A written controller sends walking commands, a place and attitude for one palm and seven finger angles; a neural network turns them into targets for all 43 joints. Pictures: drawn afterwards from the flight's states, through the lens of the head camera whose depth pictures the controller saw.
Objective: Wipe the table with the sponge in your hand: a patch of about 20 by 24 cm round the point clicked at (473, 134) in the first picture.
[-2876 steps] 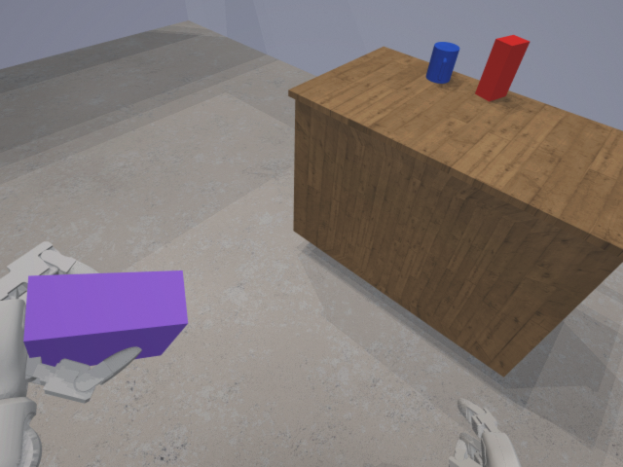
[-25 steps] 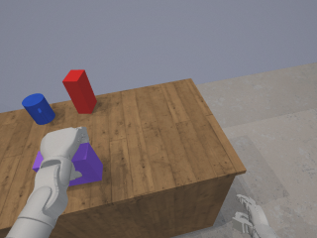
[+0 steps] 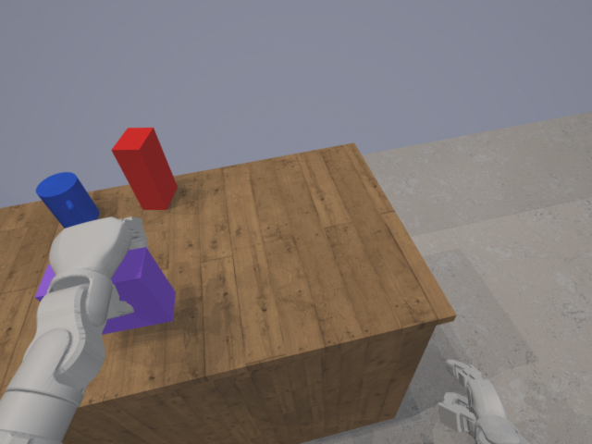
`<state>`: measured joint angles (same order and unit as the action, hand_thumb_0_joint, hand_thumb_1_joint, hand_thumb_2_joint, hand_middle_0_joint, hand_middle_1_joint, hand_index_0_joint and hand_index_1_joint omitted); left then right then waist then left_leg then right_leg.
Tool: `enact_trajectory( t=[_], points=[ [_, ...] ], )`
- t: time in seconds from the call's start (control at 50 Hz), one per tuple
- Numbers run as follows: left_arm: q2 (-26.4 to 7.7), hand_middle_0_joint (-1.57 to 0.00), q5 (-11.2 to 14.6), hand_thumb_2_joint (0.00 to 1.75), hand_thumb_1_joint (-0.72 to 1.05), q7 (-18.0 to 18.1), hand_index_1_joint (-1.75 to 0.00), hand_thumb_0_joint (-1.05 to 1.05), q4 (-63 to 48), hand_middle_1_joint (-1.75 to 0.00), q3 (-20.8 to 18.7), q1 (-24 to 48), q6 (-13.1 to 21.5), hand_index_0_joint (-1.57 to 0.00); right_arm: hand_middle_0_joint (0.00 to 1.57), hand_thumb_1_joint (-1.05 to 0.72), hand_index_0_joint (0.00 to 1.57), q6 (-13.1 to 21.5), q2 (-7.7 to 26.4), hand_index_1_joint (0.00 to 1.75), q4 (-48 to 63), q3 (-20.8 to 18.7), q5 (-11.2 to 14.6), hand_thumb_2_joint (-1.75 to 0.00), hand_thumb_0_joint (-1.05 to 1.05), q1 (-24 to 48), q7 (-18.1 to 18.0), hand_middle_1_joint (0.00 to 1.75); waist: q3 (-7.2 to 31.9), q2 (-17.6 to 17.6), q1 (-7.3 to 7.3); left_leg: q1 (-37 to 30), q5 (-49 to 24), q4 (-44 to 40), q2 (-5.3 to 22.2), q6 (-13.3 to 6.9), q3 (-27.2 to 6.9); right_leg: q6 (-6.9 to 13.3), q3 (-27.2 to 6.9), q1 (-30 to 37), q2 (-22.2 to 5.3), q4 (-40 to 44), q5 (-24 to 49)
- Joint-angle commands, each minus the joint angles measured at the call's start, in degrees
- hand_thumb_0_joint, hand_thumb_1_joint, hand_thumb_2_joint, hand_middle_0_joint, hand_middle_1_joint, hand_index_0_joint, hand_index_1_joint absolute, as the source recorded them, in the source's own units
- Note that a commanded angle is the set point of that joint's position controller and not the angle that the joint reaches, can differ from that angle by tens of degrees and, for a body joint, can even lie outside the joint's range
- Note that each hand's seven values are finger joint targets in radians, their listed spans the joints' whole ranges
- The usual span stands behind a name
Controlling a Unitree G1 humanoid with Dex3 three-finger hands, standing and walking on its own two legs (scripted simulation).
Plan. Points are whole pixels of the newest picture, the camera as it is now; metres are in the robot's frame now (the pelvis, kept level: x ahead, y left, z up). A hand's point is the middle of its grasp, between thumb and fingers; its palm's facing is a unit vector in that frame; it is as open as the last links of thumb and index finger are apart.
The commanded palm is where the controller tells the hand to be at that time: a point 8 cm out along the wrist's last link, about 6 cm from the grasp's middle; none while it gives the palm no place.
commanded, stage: lift the sponge slowly off the table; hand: left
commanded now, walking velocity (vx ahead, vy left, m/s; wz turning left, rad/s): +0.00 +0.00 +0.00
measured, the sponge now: (120, 301) +0.27 +0.31 +0.04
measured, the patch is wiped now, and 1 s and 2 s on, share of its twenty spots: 1.00 1.00 1.00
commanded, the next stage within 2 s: bring the sponge back beside the body in 0.74 s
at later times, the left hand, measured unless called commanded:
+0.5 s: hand (109, 249) +0.29 +0.29 +0.13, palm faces +0.05 -0.07 -1.00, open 9.5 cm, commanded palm +0.26 +0.29 +0.20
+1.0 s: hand (110, 255) +0.28 +0.28 +0.13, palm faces +0.03 -0.07 -1.00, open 9.5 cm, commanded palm +0.24 +0.29 +0.21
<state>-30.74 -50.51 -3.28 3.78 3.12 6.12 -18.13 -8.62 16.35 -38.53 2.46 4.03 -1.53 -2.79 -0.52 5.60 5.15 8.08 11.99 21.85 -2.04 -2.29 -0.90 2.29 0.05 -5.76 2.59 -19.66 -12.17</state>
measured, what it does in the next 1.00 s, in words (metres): stands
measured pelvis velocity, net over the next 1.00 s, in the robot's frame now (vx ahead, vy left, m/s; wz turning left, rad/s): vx -0.01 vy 0.01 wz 0.00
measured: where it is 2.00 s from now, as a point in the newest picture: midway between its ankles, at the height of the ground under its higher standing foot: outside the picture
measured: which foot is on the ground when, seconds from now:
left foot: down 0.00-1.00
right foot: down 0.00-1.00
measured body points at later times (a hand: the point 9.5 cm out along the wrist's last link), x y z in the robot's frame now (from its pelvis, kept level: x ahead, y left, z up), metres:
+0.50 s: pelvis -0.01 +0.01 +0.00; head -0.01 -0.02 +0.45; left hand +0.29 +0.29 +0.19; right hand +0.24 -0.19 -0.09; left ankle +0.00 +0.10 -0.75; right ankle -0.02 -0.10 -0.75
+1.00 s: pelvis -0.01 +0.01 +0.00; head -0.01 -0.03 +0.45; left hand +0.28 +0.28 +0.19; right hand +0.23 -0.19 -0.09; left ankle +0.00 +0.10 -0.75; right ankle -0.02 -0.10 -0.75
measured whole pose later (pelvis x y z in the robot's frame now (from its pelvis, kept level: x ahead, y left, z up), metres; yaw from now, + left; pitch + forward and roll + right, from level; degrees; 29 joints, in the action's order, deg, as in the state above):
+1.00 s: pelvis -0.01 +0.01 +0.00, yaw +0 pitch -2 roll +0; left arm -32.4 -50.1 -8.4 -3.5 4.6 9.3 -21.0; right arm -8.0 15.8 -37.2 4.3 3.7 0.0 -2.2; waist -1.0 5.8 6.0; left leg 7.9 10.2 20.3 -2.7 -2.6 -0.8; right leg 1.9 -0.1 -6.0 2.0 -19.2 -11.0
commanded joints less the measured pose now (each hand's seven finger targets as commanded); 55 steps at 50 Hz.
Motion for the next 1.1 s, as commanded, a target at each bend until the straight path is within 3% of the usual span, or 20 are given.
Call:
enact_trajectory(
  t=[0.0, 0.06, 0.14, 0.16, 0.18, 0.28, 0.48, 0.52, 0.56, 0.58, 0.66, 0.72, 0.74, 0.76, 0.78, 0.94, 0.96, 1.02, 1.06, 1.08],
  points=[
    [-16.6, -1.2, -1.6, 1.3, 0.1, 1.8, -1.6, 0.0, -12.6, -1.6, -10.4, 16.8, 1.0, -1.2, 0.2, -0.9, 0.2, 3.3, 5.8, 0.3, 10.2, -2.1, -0.3, -0.9, 0.0, 11.1, -0.7, 0.3, 15.0, -3.1, 0.2, -3.8, -16.2, -0.6, -0.2, -1.5, -3.1, 2.3, -4.9, 5.5, -1.6, 0.7, 18.4],
    [-18.4, -1.2, -1.8, 1.3, 0.1, 1.8, -1.6, 0.0, -14.8, -1.6, -11.4, 19.8, 1.5, -1.2, 0.2, -0.9, 0.2, 3.3, 6.1, 0.3, 10.2, -2.0, -0.3, -0.9, 0.0, 11.6, -0.9, 0.3, 15.3, -1.2, 0.08, -4.3, -16.0, -1.1, 0.0, -1.3, -3.5, 2.6, -5.3, 5.2, -1.3, 1.0, 17.0],
    [-15.1, -1.2, -1.5, 1.3, 0.1, 2.1, -1.6, 0.0, -17.1, -1.6, -8.9, 18.7, 1.9, -1.2, 0.2, -0.9, 0.2, 3.9, 5.4, 0.3, 10.5, -2.2, -0.4, -0.9, 0.0, 11.3, -0.7, 0.3, 15.7, 0.5, 0.15, -6.1, -18.2, -1.0, 0.4, -1.0, -3.8, 2.5, -3.9, 4.6, -1.3, 1.0, 17.4],
    [-16.6, -1.2, -1.4, 1.3, 0.1, 2.2, -1.6, 0.0, -18.0, -1.6, -10.2, 20.2, 1.8, -1.2, 0.2, -0.9, 0.2, 4.2, 5.6, 0.3, 10.3, -2.1, -0.3, -0.9, 0.0, 11.6, -0.7, 0.3, 15.4, 1.0, -0.07, -6.2, -17.8, -1.4, 0.6, -0.8, -4.3, 2.8, -4.5, 4.2, -0.9, 1.3, 16.1],
    [-15.1, -1.2, -1.4, 1.3, 0.1, 2.1, -1.6, 0.0, -17.0, -1.6, -8.8, 19.8, 1.3, -1.2, 0.2, -0.9, 0.2, 4.2, 5.4, 0.3, 10.5, -2.0, -0.4, -0.9, 0.0, 11.1, -0.7, 0.3, 15.2, 0.2, 0.12, -5.8, -17.4, -1.6, 0.6, -0.9, -4.1, 2.6, -3.2, 4.3, -0.9, 1.4, 15.3],
    [-15.7, -1.2, -2.1, 1.3, 0.1, 1.5, -1.6, 0.0, -13.9, -1.6, -7.8, 24.5, -1.9, -1.2, 0.2, -0.9, 0.2, 3.6, 5.9, 0.3, 9.9, -1.4, 0.0, -0.9, 0.0, 12.2, -0.7, 0.3, 13.6, -1.0, -0.11, -4.3, -14.0, -3.3, 0.9, -0.6, -4.3, 2.8, -2.9, 3.2, -1.0, 2.4, 10.7],
    [-15.4, -1.2, -2.3, 1.3, 0.1, -0.9, -1.6, 0.0, -19.3, -1.6, -7.7, 22.9, -4.0, -1.2, 0.2, -0.9, 0.2, 3.2, 5.3, 0.3, 11.3, -0.9, -0.4, -0.9, 0.0, 13.6, 0.5, 0.3, 17.9, -0.9, 1.3, -5.8, -19.6, -2.9, 1.1, -0.3, -4.6, 3.0, -3.0, 6.3, -1.1, 0.8, 16.1],
    [-14.8, -1.2, -1.9, 1.3, 0.1, -1.2, -1.6, 0.0, -18.7, -1.6, -7.4, 20.4, -4.7, -1.2, 0.2, -0.9, 0.2, 2.9, 5.2, 0.3, 11.3, -0.8, -0.5, -0.9, 0.0, 13.9, 0.9, 0.3, 16.3, -1.2, 1.46, -5.2, -20.0, -2.9, 1.1, -0.2, -4.7, 2.9, -3.2, 5.7, -1.3, 0.9, 16.7],
    [-17.6, -1.2, -2.3, 1.3, 0.1, -1.4, -1.6, 0.0, -19.1, -1.6, -9.4, 22.7, -5.6, -1.2, 0.2, -0.9, 0.2, 2.6, 5.7, 0.3, 11.2, -0.7, -0.2, -0.9, 0.0, 14.8, 0.7, 0.3, 15.3, -1.5, 1.24, -4.3, -17.2, -3.5, 1.2, -0.2, -4.9, 3.1, -4.7, 4.9, -1.0, 1.1, 14.1],
    [-15.4, -1.2, -2.7, 1.3, 0.1, -1.8, -1.6, 0.0, -18.1, -1.6, -7.0, 24.9, -6.2, -1.2, 0.2, -0.9, 0.2, 2.5, 5.3, 0.3, 11.2, -0.4, -0.2, -0.9, 0.0, 14.6, 0.7, 0.3, 14.3, -1.9, 0.91, -4.0, -16.7, -3.7, 1.3, -0.3, -4.6, 3.0, -3.2, 4.1, -1.1, 1.4, 12.9],
    [-14.8, -1.2, -2.5, 1.3, 0.1, -2.5, -1.6, 0.0, -17.6, -1.6, -5.8, 25.8, -7.0, -1.2, 0.2, -0.9, 0.2, 2.7, 5.4, 0.3, 11.3, -0.3, 0.2, -0.9, 0.0, 15.5, 0.4, 0.3, 13.7, -1.2, 0.53, -4.4, -14.4, -4.1, 1.3, -0.3, -4.7, 3.1, -4.3, 2.7, -1.0, 2.1, 10.4],
    [-15.5, -1.2, -2.6, 1.3, 0.1, -3.2, -1.6, 0.0, -15.2, -1.6, -5.9, 25.8, -6.4, -1.2, 0.2, -0.9, 0.2, 2.8, 5.5, 0.3, 10.7, -0.3, 0.0, -0.9, 0.0, 14.2, 0.0, 0.3, 15.0, -3.8, 0.42, -4.4, -13.9, -3.6, 1.1, -0.7, -4.4, 2.7, -3.5, 3.4, -1.4, 2.2, 10.6],
    [-14.6, -1.2, -2.4, 1.3, 0.1, -3.5, -1.6, 0.0, -16.1, -1.6, -4.8, 26.1, -6.1, -1.2, 0.2, -0.9, 0.2, 2.9, 5.2, 0.3, 11.2, -0.2, 0.1, -0.9, 0.0, 14.4, -0.1, 0.3, 15.3, -3.2, 0.37, -4.4, -13.8, -3.6, 1.0, -0.7, -4.3, 2.5, -3.5, 3.6, -1.7, 2.2, 10.6],
    [-16.7, -1.2, -2.8, 1.3, 0.1, -3.4, -1.6, 0.0, -17.3, -1.6, -6.7, 27.0, -5.7, -1.2, 0.2, -0.9, 0.2, 3.2, 5.5, 0.3, 11.1, -0.3, 0.2, -0.9, 0.0, 14.7, -0.2, 0.3, 16.0, -1.7, 0.14, -5.0, -13.1, -3.8, 1.2, -0.7, -4.6, 3.0, -4.7, 3.5, -1.2, 2.2, 9.6],
    [-14.8, -1.2, -2.7, 1.3, 0.1, -3.6, -1.6, 0.0, -17.9, -1.6, -4.8, 28.6, -5.1, -1.2, 0.2, -0.9, 0.2, 3.5, 5.0, 0.3, 11.6, -0.1, 0.0, -0.9, 0.0, 14.4, -0.3, 0.3, 16.6, -1.3, 0.23, -5.1, -13.3, -3.4, 1.0, -0.9, -4.1, 2.8, -3.6, 4.0, -1.5, 2.1, 9.9],
    [-17.9, -1.2, -2.1, 1.3, 0.1, -2.0, -1.6, 0.0, -18.8, -1.6, -10.3, 20.7, -2.2, -1.2, 0.2, -0.9, 0.2, 3.6, 5.2, 0.3, 11.3, -0.6, -0.7, -0.9, 0.0, 13.4, 0.1, 0.3, 16.4, -0.7, 1.76, -4.5, -15.9, -2.9, 0.7, -0.6, -4.5, 2.9, -4.5, 5.7, -1.7, 1.4, 13.5],
    [-19.7, -1.2, -1.7, 1.3, 0.1, -1.5, -1.6, 0.0, -20.5, -1.6, -12.7, 18.6, -2.2, -1.2, 0.2, -0.9, 0.2, 3.9, 5.4, 0.3, 11.7, -0.8, -0.8, -0.9, 0.0, 14.0, 0.3, 0.3, 16.8, -0.5, 2.43, -4.4, -16.1, -2.8, 0.8, -0.5, -4.8, 3.3, -5.7, 6.3, -1.4, 1.0, 14.0],
    [-17.1, -1.2, -0.7, 1.3, 0.1, -1.1, -1.6, 0.0, -22.8, -1.6, -11.7, 13.1, -2.5, -1.2, 0.2, -0.9, 0.2, 3.6, 5.2, 0.3, 12.2, -1.1, -0.9, -0.9, 0.0, 13.9, 0.9, 0.3, 16.7, -1.6, 2.64, -4.4, -18.6, -1.7, 0.6, -0.6, -4.3, 2.8, -4.8, 6.8, -1.9, 0.1, 17.8],
    [-18.3, -1.2, -0.1, 1.3, 0.1, -0.9, -1.6, 0.0, -24.3, -1.6, -13.5, 9.7, -3.0, -1.2, 0.2, -0.9, 0.2, 3.6, 5.6, 0.3, 12.3, -1.3, -0.8, -0.9, 0.0, 14.3, 1.2, 0.3, 16.0, -2.3, 2.62, -4.0, -18.4, -1.3, 0.6, -0.6, -4.6, 2.9, -6.1, 6.3, -1.6, -0.2, 18.4],
    [-16.0, -1.2, 0.3, 1.3, 0.1, -1.1, -1.6, 0.0, -24.1, -1.6, -11.6, 8.3, -3.5, -1.2, 0.2, -0.9, 0.2, 3.4, 5.3, 0.3, 12.7, -1.1, -0.8, -0.9, 0.0, 14.0, 1.3, 0.3, 14.9, -2.5, 2.49, -3.5, -17.7, -1.2, 0.6, -0.9, -4.0, 2.5, -4.8, 5.9, -1.8, -0.2, 17.6]
  ],
)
